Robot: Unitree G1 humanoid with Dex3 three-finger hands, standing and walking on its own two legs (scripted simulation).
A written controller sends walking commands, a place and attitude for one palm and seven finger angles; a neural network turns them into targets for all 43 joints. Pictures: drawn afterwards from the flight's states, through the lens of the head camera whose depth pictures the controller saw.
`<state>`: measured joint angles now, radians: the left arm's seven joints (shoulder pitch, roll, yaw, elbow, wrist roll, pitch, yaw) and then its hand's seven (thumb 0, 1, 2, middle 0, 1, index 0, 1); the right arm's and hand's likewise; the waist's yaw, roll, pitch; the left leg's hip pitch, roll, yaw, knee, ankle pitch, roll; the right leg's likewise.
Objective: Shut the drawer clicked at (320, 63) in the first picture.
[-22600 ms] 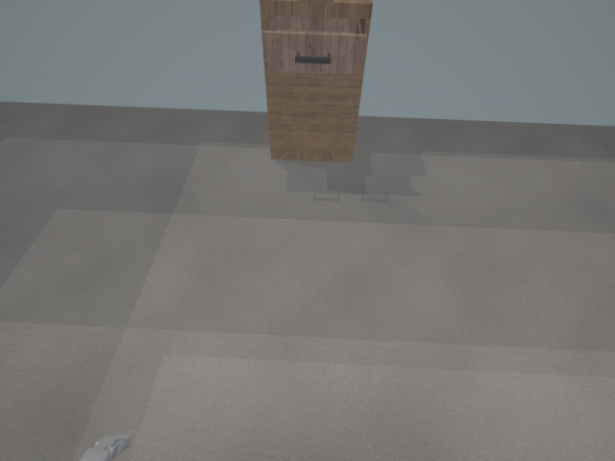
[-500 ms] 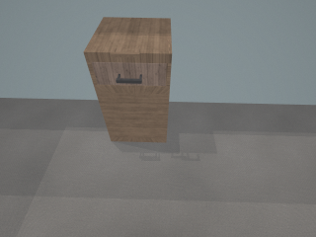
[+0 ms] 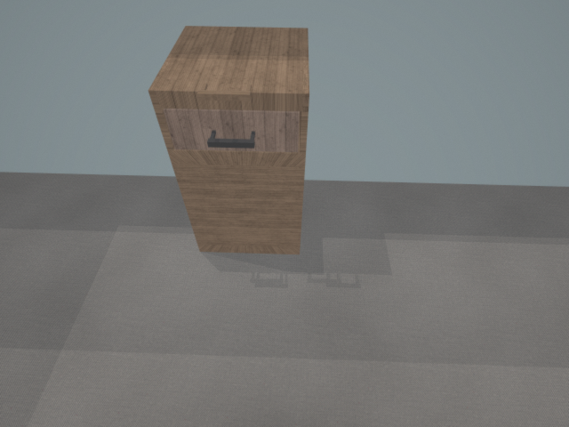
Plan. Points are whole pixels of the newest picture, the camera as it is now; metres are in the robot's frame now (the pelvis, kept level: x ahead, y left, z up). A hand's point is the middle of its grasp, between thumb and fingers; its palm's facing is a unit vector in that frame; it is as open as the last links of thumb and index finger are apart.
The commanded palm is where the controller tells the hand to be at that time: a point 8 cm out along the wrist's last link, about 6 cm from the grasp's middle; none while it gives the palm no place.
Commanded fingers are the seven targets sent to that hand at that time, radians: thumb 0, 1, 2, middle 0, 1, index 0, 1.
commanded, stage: look to check the result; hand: left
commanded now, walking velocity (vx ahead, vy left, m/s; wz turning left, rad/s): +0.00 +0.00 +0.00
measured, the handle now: (232, 138) +0.88 +0.20 -0.14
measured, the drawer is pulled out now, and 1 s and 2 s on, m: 0.00 0.00 0.00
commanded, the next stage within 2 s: stand and wait in 0.22 s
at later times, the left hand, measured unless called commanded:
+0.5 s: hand out of the picture +0.00 +0.15 -0.17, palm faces +0.05 -0.98 -0.18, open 7.3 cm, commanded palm none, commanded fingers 0.00 0.90 0.90 -0.20 -0.30 -0.20 -0.30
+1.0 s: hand out of the picture +0.01 +0.14 -0.17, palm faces +0.05 -0.98 -0.20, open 7.3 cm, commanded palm none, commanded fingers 0.00 0.90 0.90 -0.20 -0.30 -0.20 -0.30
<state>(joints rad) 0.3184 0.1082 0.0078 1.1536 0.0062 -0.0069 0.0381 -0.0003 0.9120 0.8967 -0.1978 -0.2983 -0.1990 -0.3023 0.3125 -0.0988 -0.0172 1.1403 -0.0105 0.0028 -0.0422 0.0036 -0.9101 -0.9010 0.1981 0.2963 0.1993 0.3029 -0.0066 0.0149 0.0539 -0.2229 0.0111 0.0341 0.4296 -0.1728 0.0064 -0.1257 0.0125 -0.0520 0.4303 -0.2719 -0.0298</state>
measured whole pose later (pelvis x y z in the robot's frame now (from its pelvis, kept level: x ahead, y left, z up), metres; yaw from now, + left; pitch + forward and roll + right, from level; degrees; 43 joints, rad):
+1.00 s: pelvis +0.02 -0.03 +0.00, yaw +0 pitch -2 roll +0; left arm 0.28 0.13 0.01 1.14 0.01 -0.01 0.03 0.00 0.91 0.90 -0.20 -0.30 -0.20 -0.30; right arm 0.27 -0.14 -0.02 1.15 -0.01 0.00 -0.05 0.00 -0.91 -0.90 0.20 0.30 0.20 0.30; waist -0.01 0.02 0.06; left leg -0.18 0.04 0.02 0.40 -0.19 -0.03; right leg -0.08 0.04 -0.06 0.39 -0.29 -0.06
